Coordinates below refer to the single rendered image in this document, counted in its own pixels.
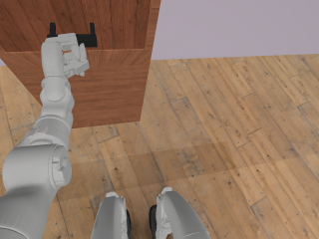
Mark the cabinet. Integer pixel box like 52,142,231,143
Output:
0,0,161,128

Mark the left robot forearm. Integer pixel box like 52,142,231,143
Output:
2,76,75,189

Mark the robot left shin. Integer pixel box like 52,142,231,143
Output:
99,191,129,239

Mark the left robot thigh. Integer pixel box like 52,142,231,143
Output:
90,195,127,239

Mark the drawer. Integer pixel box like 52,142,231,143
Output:
0,0,152,52

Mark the handle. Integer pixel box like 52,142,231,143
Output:
47,22,98,48

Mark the left robot upper arm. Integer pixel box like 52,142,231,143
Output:
0,143,72,239

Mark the robot left hand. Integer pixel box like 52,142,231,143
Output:
41,33,90,80

